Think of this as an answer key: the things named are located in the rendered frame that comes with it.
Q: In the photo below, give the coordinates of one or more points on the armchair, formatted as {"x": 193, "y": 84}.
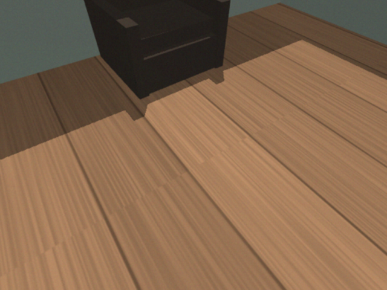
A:
{"x": 153, "y": 44}

